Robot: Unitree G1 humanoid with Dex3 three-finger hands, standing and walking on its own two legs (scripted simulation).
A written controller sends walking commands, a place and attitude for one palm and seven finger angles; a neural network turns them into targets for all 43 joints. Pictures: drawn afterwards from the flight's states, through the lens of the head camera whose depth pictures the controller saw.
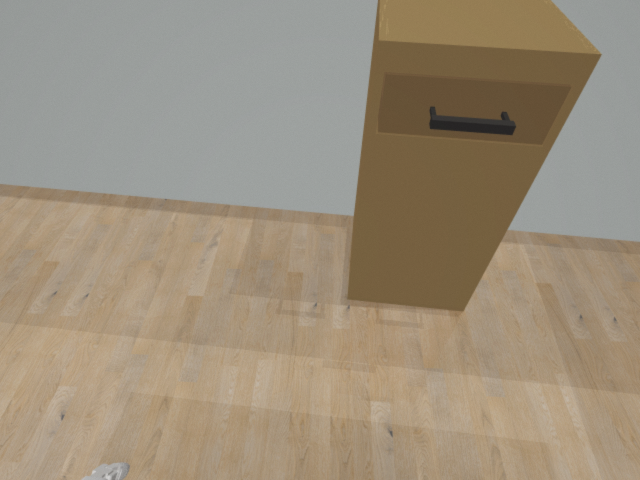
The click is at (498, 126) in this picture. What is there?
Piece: drawer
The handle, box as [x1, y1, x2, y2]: [429, 107, 515, 134]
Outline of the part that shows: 430,107 430,128 512,134 515,127 514,122 509,120 506,112 501,113 501,120 441,116 435,114 434,107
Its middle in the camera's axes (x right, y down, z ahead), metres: +0.33 -0.26 +0.85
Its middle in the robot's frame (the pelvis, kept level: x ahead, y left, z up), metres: +0.83 -0.29 +0.03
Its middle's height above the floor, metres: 0.81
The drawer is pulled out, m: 0.00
